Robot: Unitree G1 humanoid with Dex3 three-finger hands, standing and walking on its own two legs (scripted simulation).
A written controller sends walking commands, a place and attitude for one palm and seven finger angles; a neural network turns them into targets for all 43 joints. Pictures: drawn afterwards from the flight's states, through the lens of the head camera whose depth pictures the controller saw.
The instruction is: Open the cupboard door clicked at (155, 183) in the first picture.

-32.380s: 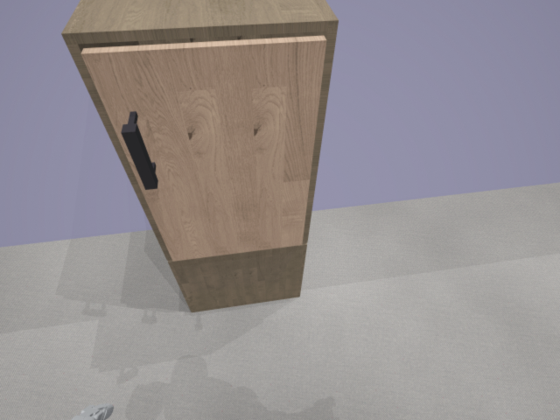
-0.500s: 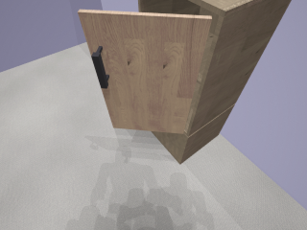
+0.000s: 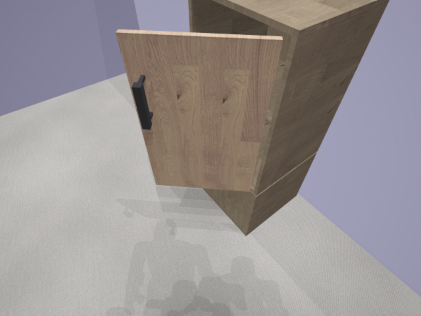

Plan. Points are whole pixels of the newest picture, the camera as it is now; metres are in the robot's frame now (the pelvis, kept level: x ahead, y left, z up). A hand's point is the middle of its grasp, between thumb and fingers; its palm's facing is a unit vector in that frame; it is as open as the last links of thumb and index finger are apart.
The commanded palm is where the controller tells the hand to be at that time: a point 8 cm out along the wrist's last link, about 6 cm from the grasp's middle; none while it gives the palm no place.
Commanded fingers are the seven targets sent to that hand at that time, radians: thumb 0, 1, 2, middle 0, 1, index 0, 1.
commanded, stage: come to a stop and stand still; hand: left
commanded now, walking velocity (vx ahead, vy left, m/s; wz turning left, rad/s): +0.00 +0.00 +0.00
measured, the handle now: (144, 102) +0.61 +0.21 +0.06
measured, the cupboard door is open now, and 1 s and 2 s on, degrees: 47 47 47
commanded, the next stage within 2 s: look again from close up in 0.16 s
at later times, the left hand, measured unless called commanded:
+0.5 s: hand out of the picture +0.03 +0.18 -0.16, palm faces -0.01 -0.97 -0.26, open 7.4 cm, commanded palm none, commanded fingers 0.00 0.90 0.90 -0.20 -0.30 -0.20 -0.30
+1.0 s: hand out of the picture +0.05 +0.15 -0.16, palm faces +0.02 -0.97 -0.24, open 7.4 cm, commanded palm none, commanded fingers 0.00 0.90 0.90 -0.20 -0.30 -0.20 -0.30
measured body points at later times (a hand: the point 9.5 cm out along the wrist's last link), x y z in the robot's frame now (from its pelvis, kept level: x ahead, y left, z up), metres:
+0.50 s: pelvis +0.00 -0.02 +0.01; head +0.01 -0.04 +0.46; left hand +0.03 +0.23 -0.14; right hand +0.01 -0.26 -0.16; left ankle +0.00 +0.10 -0.73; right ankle +0.00 -0.12 -0.73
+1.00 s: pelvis +0.02 -0.04 +0.00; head +0.03 -0.05 +0.45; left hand +0.05 +0.20 -0.15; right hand +0.05 -0.28 -0.15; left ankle +0.00 +0.10 -0.73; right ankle +0.00 -0.12 -0.73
